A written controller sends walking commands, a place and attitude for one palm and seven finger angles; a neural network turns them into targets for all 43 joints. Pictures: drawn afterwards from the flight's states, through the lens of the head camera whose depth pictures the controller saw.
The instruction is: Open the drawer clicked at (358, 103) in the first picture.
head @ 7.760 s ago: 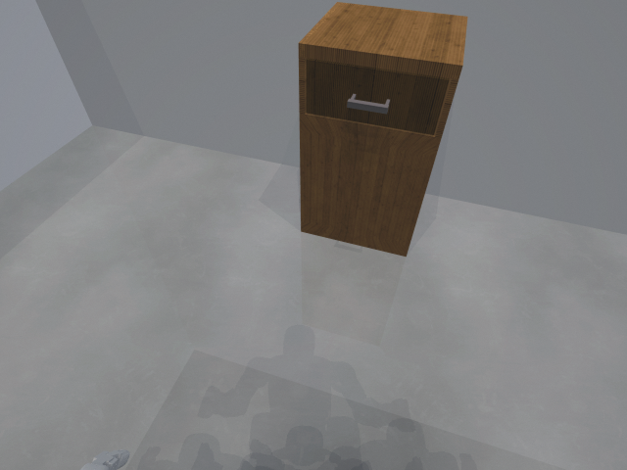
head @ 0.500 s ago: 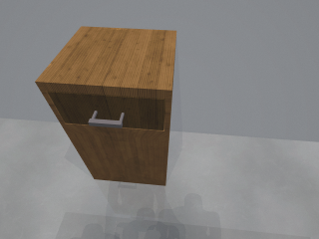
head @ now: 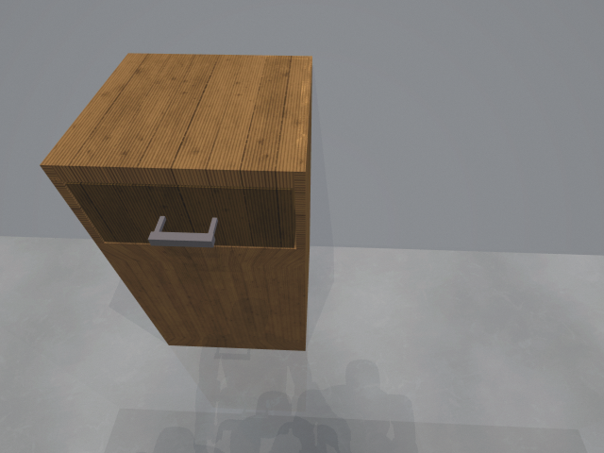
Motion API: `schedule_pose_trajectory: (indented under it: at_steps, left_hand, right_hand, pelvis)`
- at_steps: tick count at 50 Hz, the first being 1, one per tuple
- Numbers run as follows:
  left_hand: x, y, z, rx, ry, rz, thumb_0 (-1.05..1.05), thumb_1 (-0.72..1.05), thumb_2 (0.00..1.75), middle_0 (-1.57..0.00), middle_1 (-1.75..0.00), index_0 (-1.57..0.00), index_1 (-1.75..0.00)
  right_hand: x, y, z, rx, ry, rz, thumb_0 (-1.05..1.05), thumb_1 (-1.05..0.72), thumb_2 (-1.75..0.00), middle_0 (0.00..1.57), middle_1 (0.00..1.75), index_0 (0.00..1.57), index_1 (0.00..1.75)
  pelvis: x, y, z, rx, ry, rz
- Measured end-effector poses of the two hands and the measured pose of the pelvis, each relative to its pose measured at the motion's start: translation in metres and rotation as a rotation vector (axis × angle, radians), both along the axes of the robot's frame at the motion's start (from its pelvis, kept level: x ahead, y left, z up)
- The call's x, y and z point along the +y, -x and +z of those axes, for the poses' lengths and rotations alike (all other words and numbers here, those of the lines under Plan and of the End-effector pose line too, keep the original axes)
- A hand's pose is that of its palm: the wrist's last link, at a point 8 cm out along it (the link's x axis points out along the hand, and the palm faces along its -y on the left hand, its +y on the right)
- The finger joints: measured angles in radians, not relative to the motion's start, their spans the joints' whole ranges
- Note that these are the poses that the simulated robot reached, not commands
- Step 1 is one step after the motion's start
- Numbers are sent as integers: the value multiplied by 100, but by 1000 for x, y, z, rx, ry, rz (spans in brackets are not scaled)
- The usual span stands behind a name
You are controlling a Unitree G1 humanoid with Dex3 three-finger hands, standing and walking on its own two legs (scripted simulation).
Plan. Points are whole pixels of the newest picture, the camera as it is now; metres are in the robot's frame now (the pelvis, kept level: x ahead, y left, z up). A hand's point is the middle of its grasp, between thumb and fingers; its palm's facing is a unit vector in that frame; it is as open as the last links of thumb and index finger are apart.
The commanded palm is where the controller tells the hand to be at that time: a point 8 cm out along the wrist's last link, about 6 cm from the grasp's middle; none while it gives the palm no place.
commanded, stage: look again from close up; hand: left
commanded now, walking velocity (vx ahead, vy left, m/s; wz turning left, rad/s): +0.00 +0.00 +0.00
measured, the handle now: (185, 231) +0.52 +0.27 -0.09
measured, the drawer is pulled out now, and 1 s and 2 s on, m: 0.00 0.00 0.00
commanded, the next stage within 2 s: raise the hand with hooked fingers in 0.38 s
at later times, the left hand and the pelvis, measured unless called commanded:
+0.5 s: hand out of the picture -0.05 +0.21 -0.18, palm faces +0.01 -0.99 -0.16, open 7.4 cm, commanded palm +0.06 +0.26 -0.07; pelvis -0.04 +0.05 +0.00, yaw +0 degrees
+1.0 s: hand out of the picture +0.12 +0.25 -0.08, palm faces -0.02 -0.19 -0.98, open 9.1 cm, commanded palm +0.13 +0.26 +0.00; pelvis -0.05 +0.05 -0.05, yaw -2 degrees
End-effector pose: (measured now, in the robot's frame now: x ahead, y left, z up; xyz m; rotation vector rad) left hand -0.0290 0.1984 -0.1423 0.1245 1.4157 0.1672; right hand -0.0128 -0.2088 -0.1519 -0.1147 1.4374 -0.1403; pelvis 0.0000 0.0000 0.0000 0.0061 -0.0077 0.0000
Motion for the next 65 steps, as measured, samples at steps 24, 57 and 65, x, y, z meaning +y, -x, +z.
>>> schedule_pose_trajectory:
  at_steps: [24,57,65]
  left_hand:
    - [64,18,-11,-50,25,-35,1,92,90,-20,-30,-20,-30]
    - [89,-168,158,-917,-1219,-908,1,32,65,-27,-67,-26,-67]
    - [52,-216,170,-948,-1053,-1004,1,14,57,-28,-79,-27,-79]
  right_hand:
    - [49,40,8,-53,21,15,0,-91,-90,20,30,20,30]
    - [65,-223,52,-773,-8,339,1,-91,-90,20,30,21,30]
    - [61,-184,35,-608,-59,240,1,-90,-90,20,30,21,30]
  pelvis:
    - [52,34,-4,-18,16,0]
    - [44,46,-53,123,25,16]
    - [38,25,-33,126,-6,-24]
